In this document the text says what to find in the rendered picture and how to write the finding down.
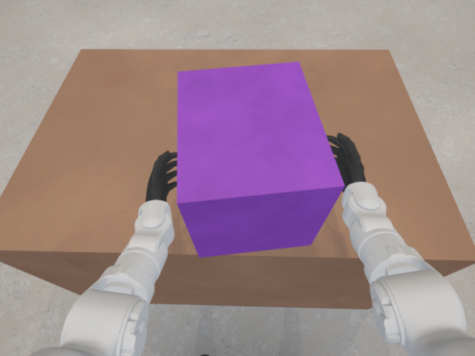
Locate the pedestal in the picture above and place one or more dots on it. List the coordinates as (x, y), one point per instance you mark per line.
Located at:
(68, 211)

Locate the right robot upper arm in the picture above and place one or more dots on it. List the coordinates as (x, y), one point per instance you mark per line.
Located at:
(418, 311)

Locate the robot left forearm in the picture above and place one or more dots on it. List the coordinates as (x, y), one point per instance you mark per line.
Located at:
(139, 265)

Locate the robot right forearm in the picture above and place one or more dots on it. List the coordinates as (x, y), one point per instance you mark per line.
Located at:
(377, 243)

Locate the robot right hand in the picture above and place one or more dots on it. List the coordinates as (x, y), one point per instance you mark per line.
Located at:
(348, 161)

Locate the left robot upper arm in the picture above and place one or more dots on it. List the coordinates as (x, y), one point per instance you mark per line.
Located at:
(104, 323)

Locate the robot left hand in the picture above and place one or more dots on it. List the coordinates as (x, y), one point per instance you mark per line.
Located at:
(158, 188)

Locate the carton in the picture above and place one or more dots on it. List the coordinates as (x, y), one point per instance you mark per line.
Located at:
(255, 170)

